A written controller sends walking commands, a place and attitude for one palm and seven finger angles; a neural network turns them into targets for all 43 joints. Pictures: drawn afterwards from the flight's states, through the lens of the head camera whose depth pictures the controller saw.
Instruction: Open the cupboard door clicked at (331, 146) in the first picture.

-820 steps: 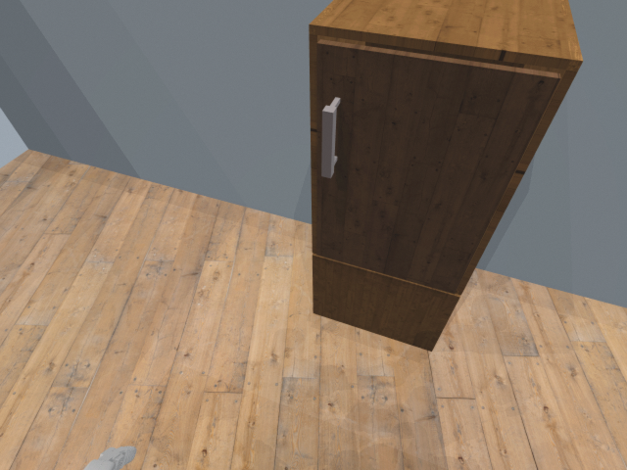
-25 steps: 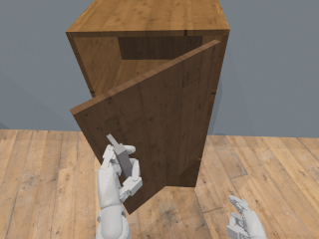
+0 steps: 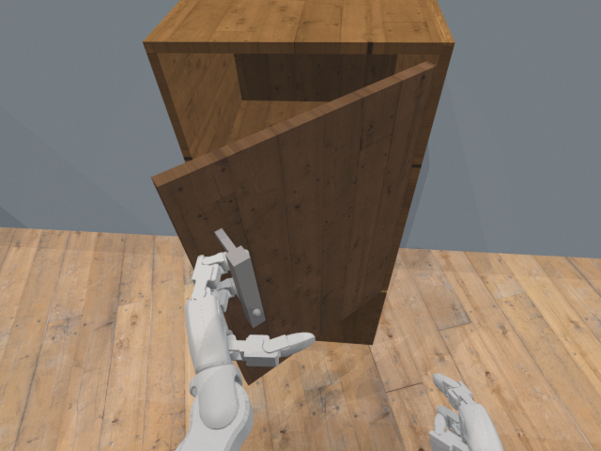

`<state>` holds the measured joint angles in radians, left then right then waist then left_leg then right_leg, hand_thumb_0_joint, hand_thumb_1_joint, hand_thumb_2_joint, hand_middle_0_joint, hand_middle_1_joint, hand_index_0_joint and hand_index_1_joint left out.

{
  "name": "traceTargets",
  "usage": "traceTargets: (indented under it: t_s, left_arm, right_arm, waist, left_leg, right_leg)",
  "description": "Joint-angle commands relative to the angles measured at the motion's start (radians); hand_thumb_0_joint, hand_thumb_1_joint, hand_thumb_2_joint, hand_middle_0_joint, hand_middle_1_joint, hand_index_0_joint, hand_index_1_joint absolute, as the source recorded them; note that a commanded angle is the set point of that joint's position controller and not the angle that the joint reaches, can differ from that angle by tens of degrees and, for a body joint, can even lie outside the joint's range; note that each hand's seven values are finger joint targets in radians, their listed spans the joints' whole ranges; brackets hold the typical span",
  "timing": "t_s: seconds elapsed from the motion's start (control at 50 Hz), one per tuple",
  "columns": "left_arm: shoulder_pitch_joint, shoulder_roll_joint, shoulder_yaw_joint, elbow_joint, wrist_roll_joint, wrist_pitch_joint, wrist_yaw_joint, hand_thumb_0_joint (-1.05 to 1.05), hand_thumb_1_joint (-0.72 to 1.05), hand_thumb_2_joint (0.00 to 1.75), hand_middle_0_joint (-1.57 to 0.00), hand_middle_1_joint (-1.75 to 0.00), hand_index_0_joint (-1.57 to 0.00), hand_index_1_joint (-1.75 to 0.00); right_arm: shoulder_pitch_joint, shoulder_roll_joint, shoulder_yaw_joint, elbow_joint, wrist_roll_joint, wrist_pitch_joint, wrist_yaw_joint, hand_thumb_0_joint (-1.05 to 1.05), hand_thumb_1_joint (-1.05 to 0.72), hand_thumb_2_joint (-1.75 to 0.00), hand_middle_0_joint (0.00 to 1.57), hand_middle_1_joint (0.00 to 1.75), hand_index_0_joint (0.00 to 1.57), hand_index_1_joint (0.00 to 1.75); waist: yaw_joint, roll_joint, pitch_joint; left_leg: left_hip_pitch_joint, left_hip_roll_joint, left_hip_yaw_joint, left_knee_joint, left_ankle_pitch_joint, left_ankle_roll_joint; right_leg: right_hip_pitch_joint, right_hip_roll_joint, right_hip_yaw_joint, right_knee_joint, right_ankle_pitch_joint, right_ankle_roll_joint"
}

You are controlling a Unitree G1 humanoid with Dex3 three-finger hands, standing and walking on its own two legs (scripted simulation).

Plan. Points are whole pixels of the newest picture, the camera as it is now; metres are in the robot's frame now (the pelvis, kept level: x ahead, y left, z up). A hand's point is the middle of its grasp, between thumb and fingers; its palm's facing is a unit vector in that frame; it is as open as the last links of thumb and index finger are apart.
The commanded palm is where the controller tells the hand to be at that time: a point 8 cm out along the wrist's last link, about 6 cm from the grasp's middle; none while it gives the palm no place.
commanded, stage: open thumb and fingers to let go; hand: left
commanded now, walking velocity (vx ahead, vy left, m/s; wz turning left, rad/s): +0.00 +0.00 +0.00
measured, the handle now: (240, 280) +0.32 +0.10 +0.07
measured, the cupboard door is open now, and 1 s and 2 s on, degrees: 41 42 42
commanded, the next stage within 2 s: slide the hand sideways off the handle in 0.28 s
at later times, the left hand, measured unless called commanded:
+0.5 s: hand (257, 325) +0.26 +0.07 +0.08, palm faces +0.06 -1.00 -0.08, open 16.0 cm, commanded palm +0.22 +0.09 +0.07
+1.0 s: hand (243, 354) +0.22 +0.08 +0.07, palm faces -0.11 -0.99 -0.01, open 16.3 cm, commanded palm +0.19 +0.14 +0.07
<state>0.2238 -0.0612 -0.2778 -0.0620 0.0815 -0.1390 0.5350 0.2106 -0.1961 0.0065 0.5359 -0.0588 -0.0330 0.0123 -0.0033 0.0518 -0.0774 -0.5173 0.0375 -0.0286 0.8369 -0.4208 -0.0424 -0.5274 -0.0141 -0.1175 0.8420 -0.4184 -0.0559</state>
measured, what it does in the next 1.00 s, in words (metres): stands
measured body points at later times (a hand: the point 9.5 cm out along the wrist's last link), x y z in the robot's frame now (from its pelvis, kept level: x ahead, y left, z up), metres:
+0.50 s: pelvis -0.02 +0.02 +0.00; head +0.01 +0.00 +0.45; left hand +0.25 +0.12 +0.08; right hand +0.17 -0.19 -0.09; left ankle +0.00 +0.15 -0.70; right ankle +0.01 -0.08 -0.70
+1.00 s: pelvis +0.00 +0.03 -0.01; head +0.02 +0.02 +0.44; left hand +0.22 +0.13 +0.08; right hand +0.17 -0.18 -0.08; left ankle +0.00 +0.15 -0.70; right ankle +0.01 -0.08 -0.70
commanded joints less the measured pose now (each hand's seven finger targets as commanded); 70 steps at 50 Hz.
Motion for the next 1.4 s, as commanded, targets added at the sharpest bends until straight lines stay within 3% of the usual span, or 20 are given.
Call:
traceTargets:
  t_s: [0.0, 0.06, 0.14, 0.24, 0.36, 0.38, 0.4, 0.44, 0.5, 0.54, 0.58, 0.6, 0.68, 0.74, 0.78, 0.88, 0.9, 0.98, 1.18, 1.38]
  left_arm:
    - [-0.152, -0.192, -0.091, -0.223, 0.027, -0.062, 0.013, 0.00, -0.50, 0.30, -0.25, -0.90, -0.25, -0.90]
    - [-0.209, -0.172, -0.066, -0.207, 0.023, -0.056, 0.024, 0.00, -0.50, 0.30, -0.22, -0.75, -0.22, -0.75]
    - [-0.223, -0.191, -0.077, -0.203, 0.027, -0.041, 0.036, 0.00, -0.50, 0.30, -0.19, -0.55, -0.19, -0.55]
    - [-0.266, -0.215, -0.091, -0.183, 0.029, -0.019, 0.050, 0.00, -0.50, 0.30, -0.15, -0.30, -0.15, -0.30]
    - [-0.298, -0.226, -0.081, -0.158, 0.023, 0.005, 0.065, 0.00, -0.50, 0.30, -0.15, -0.30, -0.15, -0.30]
    - [-0.328, -0.106, -0.295, -0.149, 0.126, -0.038, -0.151, 0.00, -0.50, 0.30, -0.15, -0.30, -0.15, -0.30]
    - [-0.379, -0.031, -0.208, -0.228, 0.087, -0.084, -0.268, 0.00, -0.50, 0.30, -0.15, -0.30, -0.15, -0.30]
    - [-0.349, 0.009, -0.193, -0.246, 0.054, -0.127, -0.396, 0.00, -0.50, 0.30, -0.15, -0.30, -0.15, -0.30]
    - [-0.334, -0.016, -0.191, -0.234, -0.053, -0.132, -0.536, 0.00, -0.50, 0.30, -0.15, -0.30, -0.15, -0.30]
    - [-0.312, -0.004, -0.124, -0.219, -0.112, -0.117, -0.541, 0.00, -0.50, 0.30, -0.15, -0.30, -0.15, -0.30]
    - [-0.280, 0.020, -0.061, -0.225, -0.131, -0.100, -0.510, 0.00, -0.50, 0.30, -0.15, -0.30, -0.15, -0.30]
    - [-0.274, 0.006, -0.058, -0.230, -0.134, -0.092, -0.492, 0.00, -0.50, 0.30, -0.15, -0.30, -0.15, -0.30]
    - [-0.182, 0.035, -0.020, -0.234, -0.090, -0.074, -0.428, 0.00, -0.50, 0.30, -0.15, -0.30, -0.15, -0.30]
    - [-0.113, 0.031, -0.039, -0.296, -0.056, -0.085, -0.410, 0.00, -0.50, 0.30, -0.15, -0.30, -0.15, -0.30]
    - [-0.060, 0.064, -0.016, -0.296, -0.045, -0.085, -0.406, 0.00, -0.50, 0.30, -0.15, -0.30, -0.15, -0.30]
    - [0.031, 0.095, 0.009, -0.367, -0.053, -0.088, -0.425, 0.00, -0.50, 0.30, -0.15, -0.30, -0.15, -0.30]
    - [0.032, 0.100, 0.015, -0.389, -0.059, -0.089, -0.427, 0.00, -0.50, 0.30, -0.15, -0.30, -0.15, -0.30]
    - [0.150, 0.116, 0.042, -0.459, -0.086, -0.104, -0.449, 0.00, -0.50, 0.30, -0.15, -0.30, -0.15, -0.30]
    - [0.378, 0.182, 0.096, -0.552, -0.116, -0.161, -0.537, 0.00, -0.50, 0.30, -0.15, -0.30, -0.15, -0.30]
    - [0.488, 0.249, 0.209, -0.607, -0.201, -0.203, -0.636, 0.00, -0.50, 0.30, -0.15, -0.30, -0.15, -0.30]
  right_arm:
    - [-0.111, -0.069, -0.023, -0.168, 0.007, -0.057, -0.001, 0.00, -0.90, -0.90, 0.20, 0.30, 0.20, 0.30]
    - [-0.122, -0.073, -0.022, -0.162, 0.008, -0.054, -0.006, 0.00, -0.90, -0.90, 0.20, 0.30, 0.20, 0.30]
    - [-0.130, -0.071, -0.022, -0.162, 0.008, -0.049, -0.002, 0.00, -0.90, -0.90, 0.20, 0.30, 0.20, 0.30]
    - [-0.144, -0.069, -0.016, -0.156, 0.009, -0.040, 0.004, 0.00, -0.90, -0.90, 0.20, 0.30, 0.20, 0.30]
    - [-0.167, -0.066, -0.015, -0.149, 0.010, -0.026, 0.007, 0.00, -0.90, -0.90, 0.20, 0.30, 0.20, 0.30]
    - [-0.077, -0.107, -0.015, -0.122, 0.010, -0.028, 0.015, 0.00, -0.90, -0.90, 0.20, 0.30, 0.20, 0.30]
    - [-0.064, -0.103, -0.025, -0.162, 0.021, -0.035, 0.006, 0.00, -0.90, -0.90, 0.20, 0.30, 0.20, 0.30]
    - [-0.059, -0.099, -0.021, -0.180, 0.029, -0.046, -0.010, 0.00, -0.90, -0.90, 0.20, 0.30, 0.20, 0.30]
    - [-0.060, -0.099, -0.004, -0.207, 0.053, -0.085, -0.023, 0.00, -0.90, -0.90, 0.20, 0.30, 0.20, 0.30]
    - [-0.077, -0.102, 0.002, -0.215, 0.063, -0.105, -0.036, 0.00, -0.90, -0.90, 0.20, 0.30, 0.20, 0.30]
    - [-0.089, -0.105, 0.005, -0.218, 0.067, -0.117, -0.041, 0.00, -0.90, -0.90, 0.20, 0.30, 0.20, 0.30]
    - [-0.090, -0.102, 0.006, -0.220, 0.067, -0.121, -0.040, 0.00, -0.90, -0.90, 0.20, 0.30, 0.20, 0.30]
    - [-0.074, -0.105, 0.000, -0.225, 0.059, -0.123, -0.029, 0.00, -0.90, -0.90, 0.20, 0.30, 0.20, 0.30]
    - [-0.059, -0.098, -0.005, -0.243, 0.053, -0.121, -0.013, 0.00, -0.90, -0.90, 0.20, 0.30, 0.20, 0.30]
    - [-0.053, -0.101, -0.005, -0.247, 0.051, -0.115, -0.010, 0.00, -0.90, -0.90, 0.20, 0.30, 0.20, 0.30]
    - [-0.056, -0.102, -0.001, -0.273, 0.050, -0.102, -0.012, 0.00, -0.90, -0.90, 0.20, 0.30, 0.20, 0.30]
    - [-0.056, -0.100, 0.001, -0.277, 0.050, -0.102, -0.013, 0.00, -0.90, -0.90, 0.20, 0.30, 0.20, 0.30]
    - [-0.036, -0.101, -0.003, -0.288, 0.050, -0.107, -0.018, 0.00, -0.90, -0.90, 0.20, 0.30, 0.20, 0.30]
    - [0.007, -0.113, -0.021, -0.306, 0.055, -0.129, -0.018, 0.00, -0.90, -0.90, 0.20, 0.30, 0.20, 0.30]
    - [0.004, -0.114, -0.035, -0.314, 0.070, -0.143, -0.040, 0.00, -0.90, -0.90, 0.20, 0.30, 0.20, 0.30]
  waist:
    - [-0.005, -0.116, -0.178]
    - [-0.007, -0.141, -0.147]
    - [0.003, -0.095, -0.172]
    - [0.001, -0.094, -0.168]
    - [0.009, -0.088, -0.172]
    - [-0.092, -0.140, -0.074]
    - [-0.054, -0.079, -0.181]
    - [-0.035, -0.072, -0.246]
    - [-0.053, -0.092, -0.169]
    - [-0.039, -0.131, -0.122]
    - [-0.014, -0.128, -0.109]
    - [-0.016, -0.130, -0.111]
    - [0.012, -0.114, -0.141]
    - [0.015, -0.082, -0.164]
    - [0.022, -0.102, -0.160]
    - [0.024, -0.109, -0.123]
    - [0.021, -0.083, -0.114]
    - [0.025, -0.103, -0.156]
    - [0.011, -0.090, -0.150]
    - [0.019, -0.078, -0.156]
  left_leg:
    - [0.058, -0.053, 0.013, -0.075, 0.186, 0.059]
    - [0.049, -0.055, 0.010, -0.081, 0.147, 0.058]
    - [0.063, -0.050, 0.010, -0.090, 0.164, 0.056]
    - [0.063, -0.047, 0.003, -0.099, 0.156, 0.053]
    - [0.065, -0.046, 0.004, -0.103, 0.141, 0.050]
    - [0.081, -0.048, 0.004, -0.090, 0.162, 0.072]
    - [0.090, -0.050, 0.008, -0.088, 0.175, 0.075]
    - [0.096, -0.054, 0.010, -0.079, 0.199, 0.081]
    - [0.069, -0.053, -0.002, -0.090, 0.115, 0.079]
    - [0.037, -0.056, -0.007, -0.102, 0.034, 0.073]
    - [0.034, -0.056, -0.012, -0.124, 0.006, 0.064]
    - [0.039, -0.055, -0.013, -0.126, -0.001, 0.063]
    - [0.039, -0.052, -0.013, -0.134, 0.044, 0.059]
    - [0.053, -0.047, -0.003, -0.122, 0.095, 0.057]
    - [0.035, -0.047, 0.001, -0.118, 0.110, 0.058]
    - [0.012, -0.047, 0.013, -0.109, 0.095, 0.060]
    - [0.008, -0.048, 0.014, -0.107, 0.094, 0.060]
    - [0.014, -0.048, 0.018, -0.083, 0.158, 0.062]
    - [-0.036, -0.051, 0.017, -0.013, 0.222, 0.064]
    - [-0.100, -0.060, 0.020, 0.044, 0.204, 0.062]
  right_leg:
    - [0.099, -0.012, 0.071, -0.165, 0.214, 0.034]
    - [0.083, -0.012, 0.079, -0.192, 0.127, 0.034]
    - [0.083, -0.002, 0.061, -0.166, 0.146, 0.025]
    - [0.073, 0.005, 0.045, -0.155, 0.129, 0.021]
    - [0.069, 0.007, 0.042, -0.159, 0.100, 0.018]
    - [0.014, 0.001, 0.078, -0.153, 0.202, 0.022]
    - [0.055, -0.003, 0.075, -0.128, 0.242, 0.016]
    - [0.096, -0.006, 0.085, -0.107, 0.287, 0.015]
    - [0.058, -0.003, 0.077, -0.127, 0.186, 0.024]
    - [0.040, -0.002, 0.083, -0.164, 0.054, 0.031]
    - [0.039, -0.001, 0.072, -0.169, -0.005, 0.029]
    - [0.031, -0.001, 0.067, -0.166, -0.013, 0.032]
    - [0.045, 0.002, 0.054, -0.133, 0.037, 0.027]
    - [0.048, 0.002, 0.050, -0.105, 0.100, 0.022]
    - [0.064, 0.003, 0.054, -0.103, 0.122, 0.021]
    - [0.063, 0.005, 0.063, -0.108, 0.116, 0.023]
    - [0.058, 0.005, 0.063, -0.103, 0.120, 0.023]
    - [0.087, 0.011, 0.062, -0.085, 0.206, 0.025]
    - [0.058, 0.011, 0.069, -0.029, 0.304, 0.033]
    - [0.050, 0.008, 0.095, -0.009, 0.299, 0.039]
